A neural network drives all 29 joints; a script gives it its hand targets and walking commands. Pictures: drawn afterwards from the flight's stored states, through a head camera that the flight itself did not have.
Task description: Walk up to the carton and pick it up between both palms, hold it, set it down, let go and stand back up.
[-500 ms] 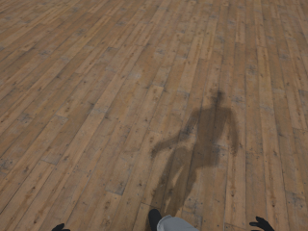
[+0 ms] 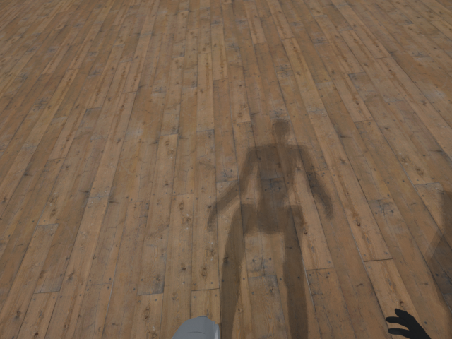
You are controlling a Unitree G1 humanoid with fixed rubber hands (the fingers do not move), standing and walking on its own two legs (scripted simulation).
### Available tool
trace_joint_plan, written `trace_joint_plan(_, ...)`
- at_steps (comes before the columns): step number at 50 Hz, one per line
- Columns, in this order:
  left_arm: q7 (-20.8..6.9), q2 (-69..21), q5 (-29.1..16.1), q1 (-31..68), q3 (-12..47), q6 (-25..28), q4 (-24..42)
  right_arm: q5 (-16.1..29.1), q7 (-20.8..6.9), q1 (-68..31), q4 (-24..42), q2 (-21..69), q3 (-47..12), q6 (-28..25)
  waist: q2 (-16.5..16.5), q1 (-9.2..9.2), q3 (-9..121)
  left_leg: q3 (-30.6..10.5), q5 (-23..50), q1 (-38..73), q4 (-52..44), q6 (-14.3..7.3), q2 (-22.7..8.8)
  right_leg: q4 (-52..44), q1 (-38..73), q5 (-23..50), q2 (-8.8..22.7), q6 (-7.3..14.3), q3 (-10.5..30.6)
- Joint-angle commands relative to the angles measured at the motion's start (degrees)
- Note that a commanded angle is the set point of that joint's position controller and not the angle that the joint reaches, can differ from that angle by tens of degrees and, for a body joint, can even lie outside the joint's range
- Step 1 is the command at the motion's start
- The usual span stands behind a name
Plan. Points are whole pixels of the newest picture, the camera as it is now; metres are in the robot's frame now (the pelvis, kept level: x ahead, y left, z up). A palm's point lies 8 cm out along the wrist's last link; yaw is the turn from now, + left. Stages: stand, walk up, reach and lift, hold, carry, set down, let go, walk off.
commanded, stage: walk up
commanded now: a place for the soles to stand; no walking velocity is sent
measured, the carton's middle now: out of the picture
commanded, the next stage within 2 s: none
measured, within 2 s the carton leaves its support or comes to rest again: neither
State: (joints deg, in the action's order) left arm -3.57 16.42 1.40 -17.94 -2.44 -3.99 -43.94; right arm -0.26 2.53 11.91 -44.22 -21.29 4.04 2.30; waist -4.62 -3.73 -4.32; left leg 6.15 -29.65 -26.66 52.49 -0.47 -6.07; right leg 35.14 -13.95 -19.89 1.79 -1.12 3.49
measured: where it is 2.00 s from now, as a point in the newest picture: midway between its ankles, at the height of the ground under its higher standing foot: outside the picture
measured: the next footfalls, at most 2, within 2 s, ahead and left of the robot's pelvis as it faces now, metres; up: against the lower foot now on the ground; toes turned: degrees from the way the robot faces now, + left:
left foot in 0.26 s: +0.05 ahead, +0.01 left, +0.00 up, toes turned -14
right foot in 0.76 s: -0.17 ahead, -0.24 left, +0.00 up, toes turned -45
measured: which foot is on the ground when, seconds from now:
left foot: up 0.00-0.24, down 0.26-0.76, up 0.78-1.00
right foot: down 0.00-0.28, up 0.30-0.74, down 0.76-1.00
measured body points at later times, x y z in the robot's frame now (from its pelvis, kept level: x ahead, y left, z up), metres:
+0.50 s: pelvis -0.06 -0.04 +0.01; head -0.04 -0.01 +0.46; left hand +0.14 +0.18 -0.12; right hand -0.11 -0.35 -0.07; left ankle +0.01 +0.02 -0.73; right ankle -0.14 -0.24 -0.65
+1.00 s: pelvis -0.13 -0.16 +0.01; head -0.13 -0.20 +0.46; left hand +0.13 +0.02 -0.09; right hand -0.28 -0.42 -0.11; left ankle +0.02 -0.12 -0.67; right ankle -0.20 -0.21 -0.73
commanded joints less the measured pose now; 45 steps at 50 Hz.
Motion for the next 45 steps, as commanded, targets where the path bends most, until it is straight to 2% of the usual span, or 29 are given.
trace_joint_plan(1, 1.1, 13.9, 1.5, 3.6, -4.0, 0.9, 5.6, 1.7, 0.4, 2.0, 4.1, -4.1, 1.2, -2.4, 18.3, 1.55, 0.8, -1.5, 6.9, -8.8, 5.8, 0.7, 5.8, -10.9, 6.6, 40.5, 4.9, 11.7, 8.2)
trace_joint_plan(2, 0.6, 12.4, 1.2, 2.2, -3.8, 1.1, 5.5, 1.3, 0.3, 2.4, 4.4, -4.2, 1.3, -2.7, 15.3, 1.09, 3.2, -1.9, 8.5, -6.2, 4.6, 0.8, 6.7, -11.4, 6.8, 35.2, 4.0, 11.0, 9.6)
trace_joint_plan(4, 0.0, 11.8, 0.1, 1.3, -3.6, 0.9, 5.4, 1.0, 0.2, 1.1, 5.8, -3.0, 1.2, -2.9, 13.6, -0.19, 4.1, -2.6, 10.0, -1.5, 0.2, 1.2, 7.6, -13.1, 3.3, 25.5, 3.6, 12.1, 13.8)
trace_joint_plan(5, 0.0, 11.5, -0.1, 1.4, -3.1, 0.7, 5.8, 0.9, 0.1, 0.4, 6.3, -2.5, 1.2, -2.9, 12.2, -0.68, 4.0, -2.6, 10.6, 0.4, -2.9, 1.2, 8.4, -13.0, 2.0, 26.7, 3.5, 12.5, 15.7)
trace_joint_plan(6, 0.1, 12.2, 0.4, 2.1, -3.1, 0.4, 6.6, 0.9, 0.2, 2.1, 6.4, -1.0, 0.9, -3.0, 13.5, -0.09, 4.6, -2.9, 10.6, 1.8, -6.6, 1.2, 8.7, -12.3, 2.6, 28.4, 4.4, 13.0, 16.7)
trace_joint_plan(8, 0.3, 12.3, 0.9, 2.6, -2.9, 0.3, 7.8, 0.8, 0.6, 4.7, 6.7, -0.2, 0.6, -3.1, 12.6, 1.04, 5.7, -4.4, 12.6, 5.4, -15.0, 0.7, 8.5, -10.9, 3.1, 27.9, 4.4, 12.3, 20.4)
trace_joint_plan(9, 0.2, 11.8, 0.9, 2.5, -2.7, 0.3, 8.1, 0.6, 0.8, 5.4, 6.7, -0.2, 0.6, -3.1, 11.4, 1.29, 5.8, -4.7, 14.8, 7.9, -19.2, 0.4, 8.5, -10.9, 2.0, 26.0, 3.9, 11.2, 22.5)
trace_joint_plan(11, 0.1, 12.0, 0.6, 3.9, -2.4, 0.4, 8.6, 0.2, 1.4, 9.3, 5.6, -1.2, 1.0, -3.2, 8.7, 3.89, 7.2, -5.7, 22.1, 19.5, -29.5, -0.7, 7.7, -10.4, -5.3, 17.0, 1.5, 7.8, 24.3)
trace_joint_plan(12, 0.1, 10.3, 0.6, 2.6, -1.9, 0.5, 8.9, -0.6, 1.8, 11.2, 5.6, -3.4, 1.5, -3.2, 4.1, 4.53, 8.4, -11.7, 19.4, 26.2, -33.4, -2.4, 3.0, -6.8, -10.8, 8.5, -1.7, 4.6, 21.9)
trace_joint_plan(13, 0.2, 6.9, 0.8, -2.0, -1.4, 0.4, 8.8, -2.2, 2.2, 10.2, 5.9, -8.2, 2.7, -3.2, -9.1, 3.34, 9.2, -26.4, 10.1, 29.0, -38.5, -6.1, -11.3, 6.0, -17.7, -2.6, -8.5, 0.6, 12.7)
trace_joint_plan(14, 0.8, 9.6, 3.0, -3.8, -2.4, -0.1, 8.3, -3.0, 2.6, 6.5, 7.1, -9.9, 3.4, -2.7, -6.5, 1.63, 4.6, -31.8, 9.0, 20.7, -40.1, -9.4, -21.5, 17.3, -20.1, -6.4, -7.0, -2.2, 8.1)
trace_joint_plan(15, 1.0, 12.5, 4.0, -3.3, -3.0, -0.9, 7.6, -3.0, 2.4, 3.1, 7.3, -9.7, 4.3, -2.7, -7.8, 1.2, 3.0, -31.0, 9.6, 15.6, -41.7, -13.7, -24.2, 24.6, -18.7, -5.7, -3.0, -2.4, 5.7)
trace_joint_plan(16, 0.5, 15.1, 4.6, -2.4, -3.7, -1.0, 7.1, -2.5, 1.9, 1.5, 7.7, -6.7, 3.3, -3.2, -4.7, 0.67, 0.7, -25.4, 12.1, 11.7, -41.7, -10.4, -20.5, 25.5, -16.8, -3.1, -0.9, -2.2, 6.9)
trace_joint_plan(18, -0.7, 15.7, 3.7, -2.6, -4.3, -0.7, 5.5, -2.0, 1.6, 2.6, 7.0, -2.4, 1.5, -3.9, 2.9, 0.89, -0.3, -11.6, 15.2, 10.8, -38.1, -1.8, -9.0, 24.1, -13.9, 5.8, -1.2, -1.8, 9.4)
trace_joint_plan(19, -1.5, 13.0, 2.8, -3.7, -3.6, -0.7, 4.9, -2.3, 1.9, 2.4, 7.1, -3.0, 1.9, -4.0, 0.5, 0.68, 0.7, -7.4, 14.1, 13.0, -37.0, -0.7, -6.3, 25.4, -14.5, 8.0, -2.6, -1.8, 8.0)
trace_joint_plan(21, -2.6, 9.3, 2.1, -1.9, -2.5, -1.1, 5.4, -2.8, 2.1, 2.5, 6.9, -5.1, 3.3, -3.7, -0.8, 1.88, 0.1, -5.2, 8.9, 15.2, -37.9, -3.1, -7.7, 27.3, -17.4, 7.5, -2.0, -2.4, 4.1)
trace_joint_plan(24, -3.3, 7.1, 1.8, 1.7, -1.6, -1.0, 6.0, -3.2, 1.6, 3.5, 7.1, -6.6, 4.1, -3.6, -4.9, 3.51, -1.6, -1.4, 7.1, 15.1, -38.6, -7.3, -10.1, 21.8, -17.5, 5.4, 2.0, -3.5, 0.3)
trace_joint_plan(28, -3.7, 7.2, 1.2, 5.5, -1.7, -0.7, 6.1, -4.2, 1.2, 7.2, 5.8, -9.0, 4.7, -4.2, -8.3, 6.17, -1.6, -1.2, 5.1, 17.1, -39.6, -12.1, -15.7, 15.6, -15.5, -1.1, 7.1, -3.7, -3.3)
trace_joint_plan(32, -3.8, 6.5, 0.5, 4.7, -2.0, 0.5, 4.5, -4.9, 1.2, 6.2, 5.5, -9.5, 5.1, -4.4, -4.9, 5.2, 2.3, 3.7, 5.1, 18.1, -37.9, -11.5, -16.5, 8.9, -7.7, -2.1, 6.6, -1.3, -6.5)
trace_joint_plan(34, -3.5, 6.2, 0.5, 1.1, -2.4, 1.2, 3.2, -5.1, 1.0, 3.1, 5.9, -10.0, 5.3, -4.1, -4.5, 3.13, 5.2, 4.9, 2.9, 16.3, -34.8, -10.9, -17.4, 4.5, -0.7, -2.3, 6.1, 0.7, -9.1)
trace_joint_plan(35, -3.1, 6.5, 0.7, -1.7, -2.7, 1.8, 2.0, -4.7, 0.8, 1.7, 5.7, -9.3, 4.9, -3.6, -1.2, 0.77, 6.3, 6.9, 1.5, 15.3, -29.3, -10.0, -16.1, -1.4, 3.3, 0.0, 4.6, 2.0, -9.5)
trace_joint_plan(36, -2.2, 8.0, 0.9, -5.3, -3.6, 2.3, -0.3, -4.5, 0.5, 2.2, 5.5, -6.8, 3.9, -3.2, 5.9, -1.41, 7.7, 9.5, -2.2, 12.1, -20.5, -8.3, -12.7, -5.9, 8.3, 0.1, 2.1, 3.4, -9.4)
trace_joint_plan(37, -1.0, 11.1, 0.4, -7.7, -4.7, 2.7, -1.9, -4.1, -0.1, 2.7, 6.0, -2.7, 2.5, -2.7, 18.0, -3.88, 4.6, 12.3, -4.9, 6.0, -7.7, -5.4, -6.8, -11.5, 10.1, -1.1, 0.3, 5.7, -5.3)
trace_joint_plan(38, -0.1, 15.7, 0.7, -7.9, -5.3, 2.9, -1.4, -3.2, -1.1, 2.3, 8.6, 1.0, 1.6, -2.0, 28.6, -4.43, 0.6, 9.5, -11.5, -9.2, 5.4, -1.8, 0.0, -17.4, 10.3, -6.5, 8.7, 9.8, 15.7)
trace_joint_plan(39, 0.3, 17.0, 1.1, -3.9, -5.3, 2.4, -0.2, -1.6, -1.4, 4.1, 9.3, -0.1, 2.2, -1.4, 24.9, -1.95, -2.7, 2.2, -8.4, -15.3, 7.8, 0.2, 1.3, -20.8, 6.4, -11.2, 12.4, 12.6, 24.3)
trace_joint_plan(40, 0.8, 18.8, 0.0, -2.2, -6.0, 1.6, 0.1, -0.6, -1.2, 2.0, 9.8, -2.5, 2.2, -1.0, 23.2, -3.02, -7.1, -0.9, -8.8, -14.3, 8.4, -0.7, 0.6, -26.0, -1.3, -22.7, 14.7, 16.2, 27.0)
trace_joint_plan(41, 1.2, 17.3, 0.5, 0.4, -5.5, 1.4, 0.3, 0.0, -1.3, 2.1, 9.1, -3.8, 2.4, -1.2, 22.0, -1.38, -9.3, -2.7, -3.9, -14.3, 9.0, -1.0, 0.6, -26.9, -2.8, -24.9, 11.8, 15.6, 23.1)
trace_joint_plan(43, 1.3, 13.6, 1.7, 2.7, -4.6, 1.7, 1.9, -0.2, -1.6, 6.3, 6.8, -5.1, 2.9, -2.9, 18.6, 0.5, -7.1, -1.9, 6.2, -12.8, 6.8, 0.1, 0.9, -21.9, 1.0, -10.7, 7.0, 14.1, 15.4)
trace_joint_plan(45, 0.9, 11.5, 1.5, 0.9, -4.1, 2.3, 2.4, -0.8, -1.9, 7.6, 6.4, -4.7, 2.5, -4.2, 15.5, 0.45, -2.7, -2.5, 10.7, -7.6, 4.4, 0.5, 2.0, -18.9, 1.3, 0.7, 5.1, 13.8, 14.6)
